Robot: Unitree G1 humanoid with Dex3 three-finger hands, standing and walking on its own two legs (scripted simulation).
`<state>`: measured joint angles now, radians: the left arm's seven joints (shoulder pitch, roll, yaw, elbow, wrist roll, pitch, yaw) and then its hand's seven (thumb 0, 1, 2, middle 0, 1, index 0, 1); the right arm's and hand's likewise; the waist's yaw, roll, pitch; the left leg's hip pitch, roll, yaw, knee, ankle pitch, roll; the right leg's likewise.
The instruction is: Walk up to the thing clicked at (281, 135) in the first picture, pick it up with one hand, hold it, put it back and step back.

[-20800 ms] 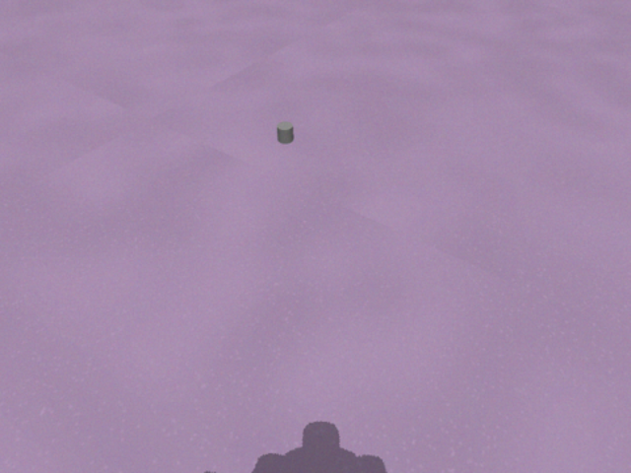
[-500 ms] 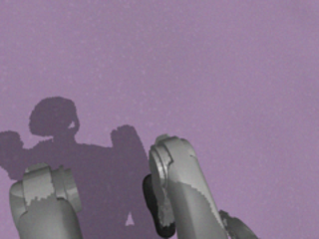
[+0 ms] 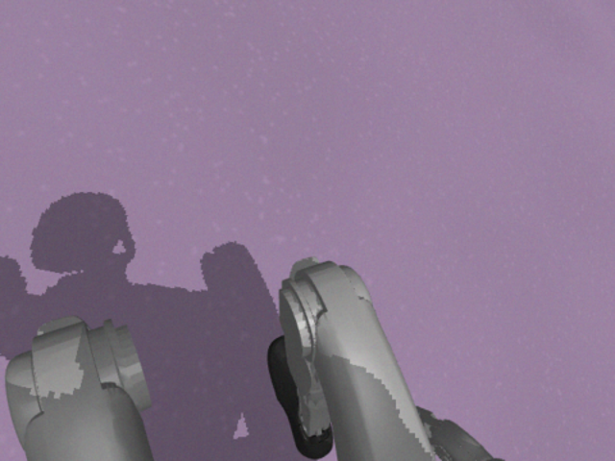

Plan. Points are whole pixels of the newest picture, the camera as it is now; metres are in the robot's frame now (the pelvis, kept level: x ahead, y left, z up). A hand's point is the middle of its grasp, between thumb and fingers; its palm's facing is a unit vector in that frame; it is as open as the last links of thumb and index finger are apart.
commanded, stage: close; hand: left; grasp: from above
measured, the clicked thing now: out of the picture +0.41 +0.35 -0.25
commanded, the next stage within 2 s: settle in 1.12 s
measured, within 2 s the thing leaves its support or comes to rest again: leaves its support in 1.70 s
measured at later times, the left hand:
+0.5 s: hand out of the picture +0.40 +0.34 -0.22, palm faces -0.43 -0.16 -0.89, open 11.7 cm
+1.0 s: hand out of the picture +0.40 +0.35 -0.21, palm faces -0.43 -0.16 -0.89, open 11.3 cm
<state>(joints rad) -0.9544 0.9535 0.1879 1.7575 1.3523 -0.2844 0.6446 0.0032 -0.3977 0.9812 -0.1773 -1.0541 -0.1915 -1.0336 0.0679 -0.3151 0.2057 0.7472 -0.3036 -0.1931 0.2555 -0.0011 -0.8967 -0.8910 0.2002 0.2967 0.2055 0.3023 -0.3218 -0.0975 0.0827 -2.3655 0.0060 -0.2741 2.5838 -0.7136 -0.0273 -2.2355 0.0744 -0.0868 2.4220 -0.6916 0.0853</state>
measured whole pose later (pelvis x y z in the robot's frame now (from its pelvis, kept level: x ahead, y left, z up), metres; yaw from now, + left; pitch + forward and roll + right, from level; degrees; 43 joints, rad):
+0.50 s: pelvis +0.00 +0.00 +0.00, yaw +0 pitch +26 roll -13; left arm -0.97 0.96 0.14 1.79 1.32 -0.30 0.66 0.01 -0.25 0.87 -0.33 -1.02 -0.37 -0.98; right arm 0.07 -0.33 0.23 0.74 -0.30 -0.23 0.26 0.00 -0.90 -0.89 0.20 0.30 0.20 0.30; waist -0.32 -0.10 0.09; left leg -2.36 0.01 -0.29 2.58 -0.71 -0.04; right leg -2.23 0.08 -0.09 2.42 -0.68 0.09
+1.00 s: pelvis +0.00 +0.00 +0.00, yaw +0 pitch +26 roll -13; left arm -0.98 0.96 0.14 1.80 1.32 -0.29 0.66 0.00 -0.23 0.84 -0.42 -0.95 -0.45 -0.94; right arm 0.07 -0.34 0.23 0.73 -0.29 -0.22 0.25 0.00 -0.90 -0.89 0.20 0.30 0.20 0.30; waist -0.32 -0.10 0.09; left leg -2.36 0.01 -0.28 2.58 -0.70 -0.03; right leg -2.23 0.08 -0.09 2.42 -0.67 0.08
